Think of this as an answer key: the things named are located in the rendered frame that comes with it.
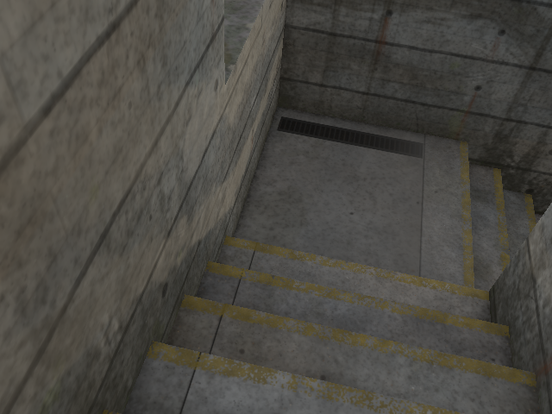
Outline stairs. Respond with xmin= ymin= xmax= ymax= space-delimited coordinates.
xmin=469 ymin=163 xmax=543 ymax=292
xmin=103 ymin=235 xmax=540 ymax=414

